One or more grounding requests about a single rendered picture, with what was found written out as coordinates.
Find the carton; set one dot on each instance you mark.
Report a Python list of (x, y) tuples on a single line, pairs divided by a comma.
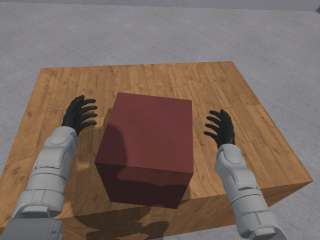
[(146, 153)]

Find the left robot upper arm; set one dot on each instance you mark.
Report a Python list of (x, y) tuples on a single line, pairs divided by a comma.
[(35, 229)]

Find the right robot forearm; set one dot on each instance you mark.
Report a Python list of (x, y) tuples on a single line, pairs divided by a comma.
[(254, 220)]

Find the pedestal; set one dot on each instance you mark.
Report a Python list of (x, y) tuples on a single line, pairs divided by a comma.
[(88, 213)]

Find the right robot hand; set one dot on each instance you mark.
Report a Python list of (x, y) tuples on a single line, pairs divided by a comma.
[(225, 131)]

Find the left robot hand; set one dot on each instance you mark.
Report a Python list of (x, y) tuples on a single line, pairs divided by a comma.
[(74, 118)]

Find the left robot forearm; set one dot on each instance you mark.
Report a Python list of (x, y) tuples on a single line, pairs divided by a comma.
[(43, 195)]

